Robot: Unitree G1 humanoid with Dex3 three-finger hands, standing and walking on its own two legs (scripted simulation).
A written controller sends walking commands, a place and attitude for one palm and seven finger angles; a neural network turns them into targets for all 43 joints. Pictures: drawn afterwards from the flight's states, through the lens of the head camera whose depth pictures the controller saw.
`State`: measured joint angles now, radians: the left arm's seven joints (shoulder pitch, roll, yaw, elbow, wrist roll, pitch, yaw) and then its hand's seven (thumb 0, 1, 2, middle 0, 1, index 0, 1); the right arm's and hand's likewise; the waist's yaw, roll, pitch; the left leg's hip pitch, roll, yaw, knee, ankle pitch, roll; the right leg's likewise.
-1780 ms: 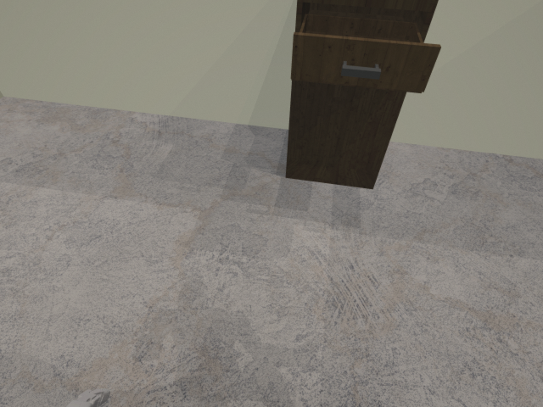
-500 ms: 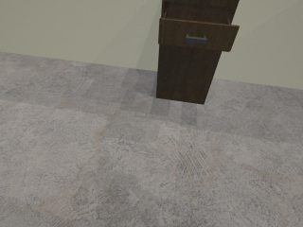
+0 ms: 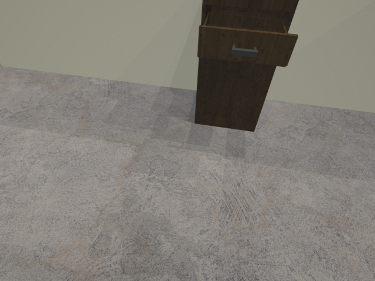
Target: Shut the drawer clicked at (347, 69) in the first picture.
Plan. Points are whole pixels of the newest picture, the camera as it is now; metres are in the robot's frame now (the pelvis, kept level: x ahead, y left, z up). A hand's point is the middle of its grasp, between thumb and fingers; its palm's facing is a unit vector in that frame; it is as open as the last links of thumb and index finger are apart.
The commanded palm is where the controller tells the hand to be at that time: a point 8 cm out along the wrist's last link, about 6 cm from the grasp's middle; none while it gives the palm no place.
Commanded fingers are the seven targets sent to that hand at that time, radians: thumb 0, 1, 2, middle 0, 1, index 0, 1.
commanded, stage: walk to a spot facing it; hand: left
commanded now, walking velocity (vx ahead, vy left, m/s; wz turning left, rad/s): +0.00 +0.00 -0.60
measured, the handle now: (244, 50) +1.05 -0.19 +0.01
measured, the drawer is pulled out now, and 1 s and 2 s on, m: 0.30 0.30 0.30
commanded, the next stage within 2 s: none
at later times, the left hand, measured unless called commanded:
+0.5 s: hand out of the picture +0.03 +0.14 -0.17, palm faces -0.15 -0.95 -0.26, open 7.4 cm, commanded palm none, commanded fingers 0.00 0.90 0.90 -0.20 -0.30 -0.20 -0.30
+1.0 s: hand (138, 280) +0.16 +0.13 -0.18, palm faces -0.34 -0.92 -0.22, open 7.4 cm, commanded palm none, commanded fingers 0.00 0.90 0.90 -0.20 -0.30 -0.20 -0.30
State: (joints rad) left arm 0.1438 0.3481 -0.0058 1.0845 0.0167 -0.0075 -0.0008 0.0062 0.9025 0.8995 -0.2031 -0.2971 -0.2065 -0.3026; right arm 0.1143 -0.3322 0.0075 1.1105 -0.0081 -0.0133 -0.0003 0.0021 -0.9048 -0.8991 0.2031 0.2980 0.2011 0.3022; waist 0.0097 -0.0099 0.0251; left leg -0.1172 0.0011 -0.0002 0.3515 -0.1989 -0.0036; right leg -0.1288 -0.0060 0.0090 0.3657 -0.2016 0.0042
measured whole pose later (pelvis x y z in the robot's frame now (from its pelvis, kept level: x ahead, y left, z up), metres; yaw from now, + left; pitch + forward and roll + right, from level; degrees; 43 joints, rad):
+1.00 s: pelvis +0.16 -0.06 -0.01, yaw -28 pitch +1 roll +0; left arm 0.51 0.16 0.04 1.03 0.04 -0.05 0.03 0.00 0.90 0.90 -0.20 -0.30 -0.21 -0.30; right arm 0.09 -0.17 -0.04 0.90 -0.01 -0.01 0.03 0.01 -0.91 -0.90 0.20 0.30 0.20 0.30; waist 0.09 -0.01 0.00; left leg -0.53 0.05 0.04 0.76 -0.25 -0.04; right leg 0.06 0.09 0.25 0.32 -0.37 -0.07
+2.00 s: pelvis +0.44 -0.19 -0.01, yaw -64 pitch +1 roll +2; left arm 0.22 0.21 0.07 0.93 0.02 0.00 0.01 0.00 0.91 0.90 -0.20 -0.30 -0.21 -0.30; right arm 0.08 -0.20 -0.05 0.87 -0.02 0.03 -0.03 0.00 -0.92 -0.90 0.20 0.30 0.20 0.30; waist 0.02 0.02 0.07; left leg -0.57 0.13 -0.03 1.08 -0.33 -0.09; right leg -0.30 0.09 0.02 0.50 -0.22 -0.11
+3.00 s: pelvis +0.43 -0.21 +0.00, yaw -99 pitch +0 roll +2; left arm 0.27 0.17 0.04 0.94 0.02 -0.03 -0.01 0.00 0.90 0.90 -0.20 -0.30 -0.21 -0.30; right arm 0.22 -0.25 -0.07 0.93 -0.03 0.03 0.01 0.00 -0.91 -0.90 0.20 0.30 0.20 0.30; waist -0.01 0.05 0.03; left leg -0.55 0.13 0.04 1.05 -0.27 -0.10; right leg -0.14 0.04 0.03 0.40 -0.26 -0.07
